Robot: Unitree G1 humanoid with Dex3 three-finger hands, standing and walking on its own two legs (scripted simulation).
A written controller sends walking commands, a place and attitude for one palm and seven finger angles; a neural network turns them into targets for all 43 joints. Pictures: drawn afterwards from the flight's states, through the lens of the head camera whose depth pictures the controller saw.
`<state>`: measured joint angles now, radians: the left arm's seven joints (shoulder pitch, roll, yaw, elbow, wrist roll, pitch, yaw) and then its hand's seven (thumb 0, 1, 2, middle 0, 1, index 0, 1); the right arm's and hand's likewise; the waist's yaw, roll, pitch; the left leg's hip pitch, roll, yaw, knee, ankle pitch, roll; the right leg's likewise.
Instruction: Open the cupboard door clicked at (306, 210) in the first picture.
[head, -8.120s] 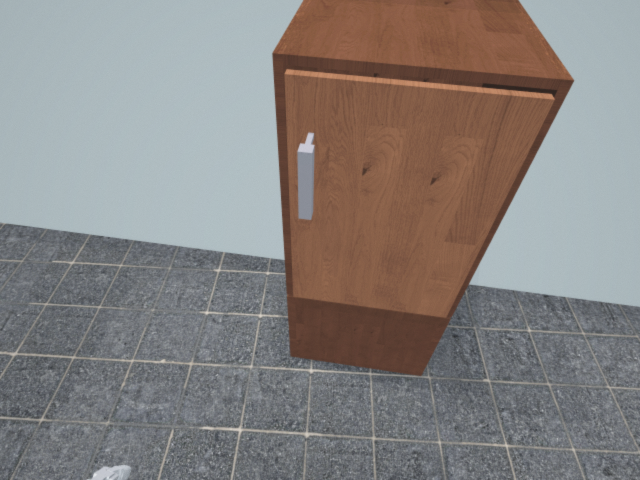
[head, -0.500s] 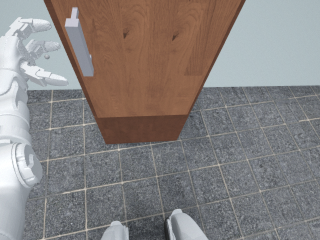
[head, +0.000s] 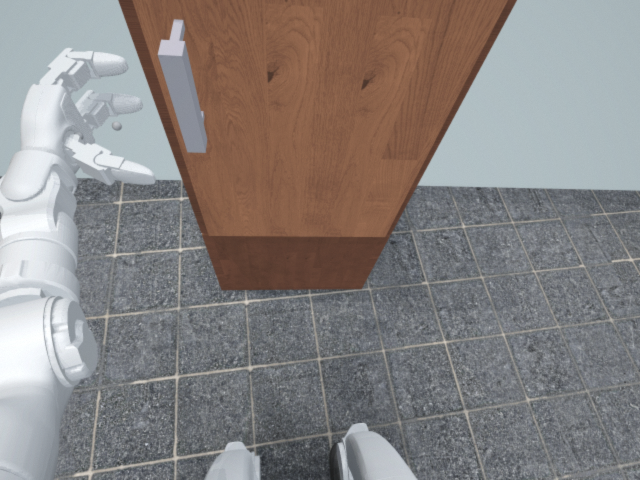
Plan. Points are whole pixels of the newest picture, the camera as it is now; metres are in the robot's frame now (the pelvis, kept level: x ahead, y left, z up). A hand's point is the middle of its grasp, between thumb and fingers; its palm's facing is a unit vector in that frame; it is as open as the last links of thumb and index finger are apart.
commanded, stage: move the hooked fingers beside the handle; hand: left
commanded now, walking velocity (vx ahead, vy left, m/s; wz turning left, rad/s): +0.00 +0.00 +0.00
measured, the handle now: (188, 91) +0.57 +0.13 +0.10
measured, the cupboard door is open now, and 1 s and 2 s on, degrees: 0 0 0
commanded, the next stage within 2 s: slide the fingers in behind the handle in 0.18 s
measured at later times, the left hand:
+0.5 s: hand (126, 119) +0.52 +0.19 +0.10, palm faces -0.08 -1.00 +0.01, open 14.0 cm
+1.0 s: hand (162, 121) +0.52 +0.15 +0.10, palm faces -0.04 -1.00 -0.01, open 13.9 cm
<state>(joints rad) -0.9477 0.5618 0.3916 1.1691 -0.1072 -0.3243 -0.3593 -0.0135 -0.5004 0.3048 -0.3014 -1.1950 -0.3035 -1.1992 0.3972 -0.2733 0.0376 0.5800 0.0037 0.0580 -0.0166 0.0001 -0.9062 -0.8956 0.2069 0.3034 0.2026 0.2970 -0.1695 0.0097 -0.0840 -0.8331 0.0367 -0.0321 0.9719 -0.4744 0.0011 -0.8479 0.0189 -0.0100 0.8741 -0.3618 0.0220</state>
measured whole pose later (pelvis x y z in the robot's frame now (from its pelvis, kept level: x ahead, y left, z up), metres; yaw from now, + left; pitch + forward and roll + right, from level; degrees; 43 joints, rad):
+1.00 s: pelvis +0.00 +0.00 +0.00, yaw +0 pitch +20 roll -2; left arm -0.96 0.46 0.35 1.16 -0.08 -0.33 -0.22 -0.01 -0.50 0.30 -0.30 -1.20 -0.30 -1.20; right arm 0.42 -0.25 0.03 0.59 -0.01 0.05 0.01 0.00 -0.91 -0.90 0.21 0.30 0.20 0.30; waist -0.18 0.03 -0.09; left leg -0.84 0.03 -0.02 0.97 -0.48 0.00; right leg -0.86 0.02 0.00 0.89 -0.37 0.02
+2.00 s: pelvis -0.01 -0.01 +0.00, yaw +0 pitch +19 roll -2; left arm -0.99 0.39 0.30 1.18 -0.07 -0.37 -0.14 -0.01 -0.50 0.30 -0.30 -1.20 -0.31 -1.20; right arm 0.41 -0.26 0.02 0.61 -0.02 0.02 0.01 0.00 -0.91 -0.90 0.21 0.30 0.20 0.30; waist -0.19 0.02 -0.09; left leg -0.85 0.03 -0.03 0.97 -0.46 0.00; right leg -0.87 0.01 0.00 0.90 -0.37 0.02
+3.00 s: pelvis +0.00 -0.01 +0.00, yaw -1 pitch +19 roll -1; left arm -0.89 0.35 0.31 1.08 -0.08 -0.36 -0.12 0.01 0.72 0.80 -0.37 -1.34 -0.37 -1.35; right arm 0.42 -0.26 0.01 0.59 -0.01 0.05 0.02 0.00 -0.91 -0.90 0.21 0.30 0.20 0.30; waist -0.17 0.03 -0.10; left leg -0.80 0.04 -0.01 0.94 -0.46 -0.01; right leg -0.85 0.02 0.02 0.89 -0.36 0.01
